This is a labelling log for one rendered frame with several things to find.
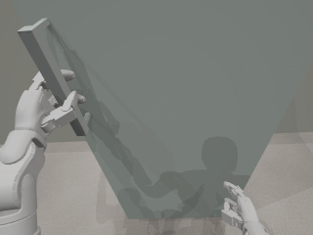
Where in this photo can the fridge door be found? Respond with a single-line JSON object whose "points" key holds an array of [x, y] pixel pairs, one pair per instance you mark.
{"points": [[184, 95]]}

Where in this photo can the robot right hand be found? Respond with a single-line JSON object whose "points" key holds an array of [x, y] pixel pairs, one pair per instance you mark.
{"points": [[241, 212]]}

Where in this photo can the robot left hand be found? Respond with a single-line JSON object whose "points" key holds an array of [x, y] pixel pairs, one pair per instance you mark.
{"points": [[35, 112]]}

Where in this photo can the robot right forearm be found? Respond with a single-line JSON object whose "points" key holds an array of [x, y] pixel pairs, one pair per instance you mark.
{"points": [[254, 228]]}

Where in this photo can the robot left forearm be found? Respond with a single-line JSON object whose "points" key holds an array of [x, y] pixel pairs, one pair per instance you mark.
{"points": [[21, 159]]}

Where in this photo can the handle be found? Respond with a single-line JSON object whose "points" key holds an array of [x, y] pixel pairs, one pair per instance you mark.
{"points": [[41, 54]]}

